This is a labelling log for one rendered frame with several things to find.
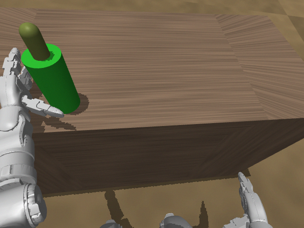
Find left robot arm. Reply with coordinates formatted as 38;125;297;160
0;106;47;228

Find bottle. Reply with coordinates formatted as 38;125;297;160
19;22;80;114

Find right robot hand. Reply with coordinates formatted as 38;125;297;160
222;172;268;228

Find left robot hand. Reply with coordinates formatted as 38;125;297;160
0;47;64;118

